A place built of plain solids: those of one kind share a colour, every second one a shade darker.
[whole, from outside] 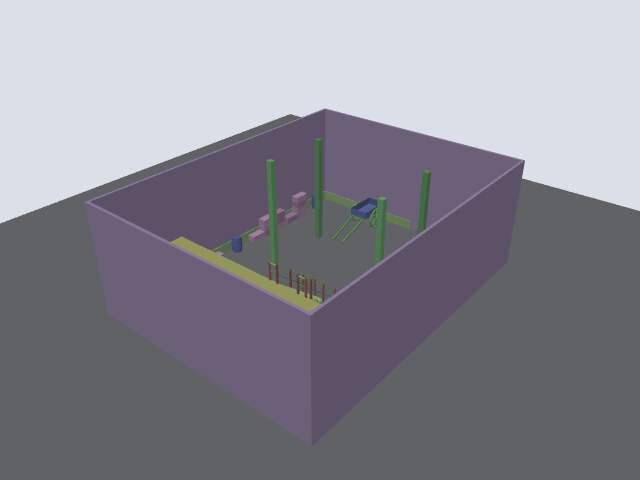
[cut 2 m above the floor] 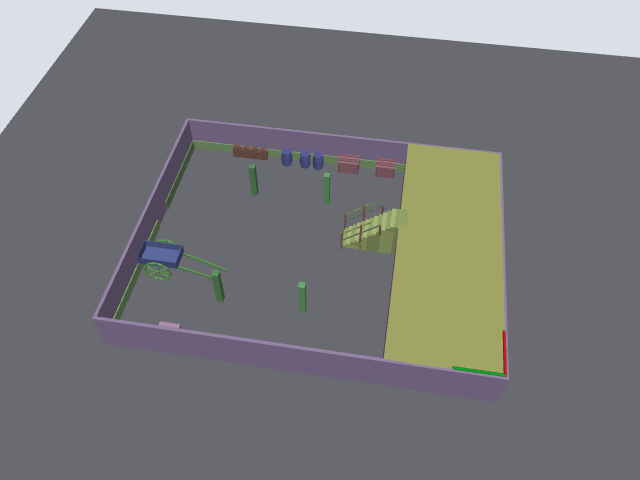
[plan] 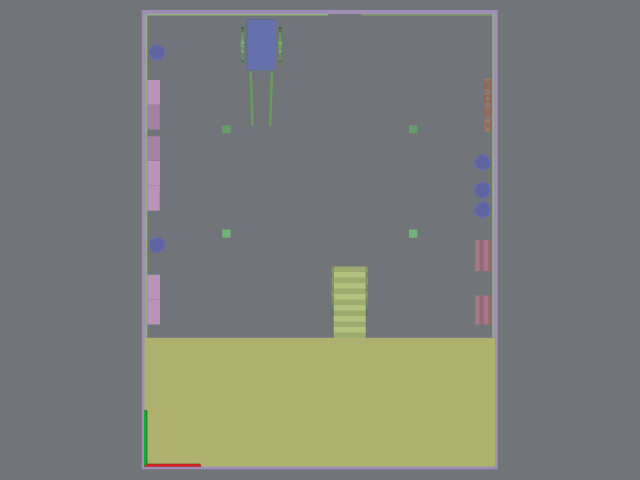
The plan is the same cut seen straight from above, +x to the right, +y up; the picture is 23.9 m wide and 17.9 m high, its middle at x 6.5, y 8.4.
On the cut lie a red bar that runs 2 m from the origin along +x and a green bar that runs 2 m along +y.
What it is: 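An aisled barn 13.0 x 16.8 m, 6.2 m high; a nave 7.0 m broad between two rows of posts 0.31 m square, 3.9 m apart, aisles 3.0 m broad; at the rear a loft 4.8 m deep at 2.32 m over closed bays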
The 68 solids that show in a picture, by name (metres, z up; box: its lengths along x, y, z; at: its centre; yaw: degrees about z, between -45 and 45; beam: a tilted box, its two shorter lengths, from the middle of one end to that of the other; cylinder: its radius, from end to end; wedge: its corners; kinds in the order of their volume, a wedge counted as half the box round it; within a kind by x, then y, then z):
{
 "loft_1": {"box": [13.08, 4.8, 2.37], "at": [6.49, 2.35, 1.14]},
 "wall_1": {"box": [0.15, 17.13, 6.26], "at": [-0.07, 8.41, 3.08]},
 "wall_2": {"box": [13.28, 0.15, 6.26], "at": [6.49, -0.07, 3.08]},
 "wall_3": {"box": [13.28, 0.15, 6.26], "at": [6.49, 16.91, 3.08]},
 "wall_4": {"box": [0.15, 17.13, 6.26], "at": [13.05, 8.41, 3.08]},
 "stair_1": {"box": [1.2, 0.61, 2.21], "at": [7.61, 4.65, 1.05]},
 "stair_2": {"box": [1.2, 0.61, 2.04], "at": [7.61, 4.85, 0.97]},
 "stair_3": {"box": [1.2, 0.61, 1.88], "at": [7.61, 5.06, 0.89]},
 "stair_4": {"box": [1.2, 0.61, 1.71], "at": [7.61, 5.26, 0.81]},
 "stair_5": {"box": [1.2, 0.61, 1.54], "at": [7.61, 5.47, 0.72]},
 "stair_6": {"box": [1.2, 0.61, 1.38], "at": [7.61, 5.67, 0.64]},
 "stair_7": {"box": [1.2, 0.61, 1.21], "at": [7.61, 5.88, 0.56]},
 "stair_8": {"box": [1.2, 0.61, 1.05], "at": [7.61, 6.08, 0.47]},
 "stair_9": {"box": [1.2, 0.61, 0.88], "at": [7.61, 6.29, 0.39]},
 "stair_10": {"box": [1.2, 0.61, 0.71], "at": [7.61, 6.49, 0.31]},
 "stair_11": {"box": [1.2, 0.61, 0.55], "at": [7.61, 6.7, 0.22]},
 "stair_12": {"box": [1.2, 0.61, 0.38], "at": [7.61, 6.9, 0.14]},
 "stair_13": {"box": [1.2, 0.61, 0.22], "at": [7.61, 7.11, 0.06]},
 "post_1": {"box": [0.31, 0.31, 6.26], "at": [3.01, 8.64, 3.08]},
 "post_2": {"box": [0.31, 0.31, 6.26], "at": [3.01, 12.53, 3.08]},
 "post_3": {"box": [0.31, 0.31, 6.26], "at": [9.97, 8.64, 3.08]},
 "post_4": {"box": [0.31, 0.31, 6.26], "at": [9.97, 12.53, 3.08]},
 "bales_1": {"box": [0.46, 0.92, 0.36], "at": [0.3, 5.71, 0.54]},
 "bales_2": {"box": [0.46, 0.92, 0.41], "at": [0.3, 6.64, 0.15]},
 "bales_3": {"box": [0.46, 0.92, 0.41], "at": [0.3, 9.95, 0.15]},
 "bales_4": {"box": [0.46, 0.92, 0.36], "at": [0.3, 10.88, 0.54]},
 "bales_5": {"box": [0.46, 0.92, 0.36], "at": [0.3, 10.88, 0.9]},
 "bales_6": {"box": [0.46, 0.92, 0.41], "at": [0.3, 11.81, 0.15]},
 "bales_7": {"box": [0.46, 0.92, 0.36], "at": [0.3, 11.81, 0.54]},
 "bales_8": {"box": [0.46, 0.92, 0.36], "at": [0.3, 11.81, 0.9]},
 "bales_9": {"box": [0.46, 0.92, 0.41], "at": [0.3, 12.98, 0.15]},
 "bales_10": {"box": [0.46, 0.92, 0.41], "at": [0.3, 13.91, 0.15]},
 "bales_11": {"box": [0.46, 0.92, 0.36], "at": [0.3, 13.91, 0.54]},
 "bales_12": {"box": [0.46, 0.92, 0.36], "at": [0.3, 13.91, 0.9]},
 "bales_13": {"box": [0.46, 0.92, 0.36], "at": [0.3, 13.91, 1.26]},
 "dwarf_1": {"box": [0.06, 12.08, 0.61], "at": [0.03, 10.79, 0.26]},
 "dwarf_2": {"box": [6.75, 0.06, 0.61], "at": [3.44, 16.8, 0.26]},
 "dwarf_3": {"box": [4.87, 0.06, 0.61], "at": [10.48, 16.8, 0.26]},
 "dwarf_4": {"box": [0.06, 12.08, 0.61], "at": [12.95, 10.79, 0.26]},
 "bin_1": {"box": [0.16, 1.08, 0.07], "at": [12.37, 5.79, 0.72]},
 "bin_2": {"box": [0.16, 1.16, 0.07], "at": [12.37, 7.82, 0.72]},
 "bin_3": {"box": [0.16, 1.08, 0.11], "at": [12.53, 5.79, 0.74]},
 "bin_4": {"box": [0.16, 1.16, 0.11], "at": [12.53, 7.82, 0.74]},
 "bin_5": {"box": [0.6, 1.04, 0.74], "at": [12.62, 5.79, 0.32]},
 "bin_6": {"box": [0.6, 1.12, 0.74], "at": [12.62, 7.82, 0.32]},
 "bin_7": {"box": [0.16, 1.08, 0.15], "at": [12.68, 5.79, 0.76]},
 "bin_8": {"box": [0.16, 1.16, 0.15], "at": [12.68, 7.82, 0.76]},
 "bin_9": {"box": [0.16, 1.08, 0.18], "at": [12.84, 5.79, 0.78]},
 "bin_10": {"box": [0.16, 1.16, 0.18], "at": [12.84, 7.82, 0.78]},
 "face_1": {"box": [7.01, 0.012, 2.34], "at": [3.5, 4.76, 1.12]},
 "face_2": {"box": [4.77, 0.012, 2.34], "at": [10.6, 4.76, 1.12]},
 "cart_rod_1": {"wedge": [[3.86, 14.71, 0.87], [3.86, 14.74, 0.79], [3.93, 12.66, 0.09], [3.93, 12.69, 0.0], [3.96, 14.72, 0.87], [3.96, 14.75, 0.79], [4.03, 12.67, 0.09], [4.03, 12.7, 0.0]]},
 "cart_rod_2": {"wedge": [[4.59, 12.67, 0.09], [4.59, 12.7, 0.0], [4.66, 14.72, 0.87], [4.66, 14.75, 0.79], [4.69, 12.66, 0.09], [4.69, 12.69, 0.0], [4.76, 14.71, 0.87], [4.76, 14.74, 0.79]]},
 "cart_1": {"box": [0.029, 1.9, 0.42], "at": [3.77, 15.68, 1.1]},
 "cart_2": {"box": [1.04, 0.028, 0.42], "at": [4.31, 14.74, 1.1]},
 "cart_3": {"box": [1.1, 1.9, 0.03], "at": [4.31, 15.68, 0.88]},
 "cart_4": {"box": [1.04, 0.028, 0.42], "at": [4.31, 16.62, 1.1]},
 "cart_5": {"box": [0.029, 1.9, 0.42], "at": [4.84, 15.68, 1.1]},
 "cask_1": {"cylinder": 0.26, "from": [0.42, 8.22, 0.85], "to": [0.42, 8.22, 0.9]},
 "cask_2": {"cylinder": 0.26, "from": [0.42, 15.4, 0.85], "to": [0.42, 15.4, 0.9]},
 "cask_3": {"cylinder": 0.26, "from": [12.56, 9.52, 0.85], "to": [12.56, 9.52, 0.9]},
 "cask_4": {"cylinder": 0.26, "from": [12.56, 10.26, 0.85], "to": [12.56, 10.26, 0.9]},
 "cask_5": {"cylinder": 0.26, "from": [12.56, 11.3, 0.85], "to": [12.56, 11.3, 0.9]},
 "stair_guard_post_1": {"box": [0.09, 0.09, 1.1], "at": [6.5, 4.7, 2.82]},
 "stair_guard_post_2": {"box": [0.09, 0.09, 1.13], "at": [6.96, 4.7, 2.84]},
 "stair_guard_post_3": {"box": [0.09, 0.09, 1.28], "at": [6.96, 5.61, 2.03]},
 "stair_guard_post_4": {"box": [0.09, 0.09, 1.13], "at": [8.26, 4.7, 2.84]},
 "stair_guard_post_5": {"box": [0.09, 0.09, 1.1], "at": [8.72, 4.7, 2.82]}
}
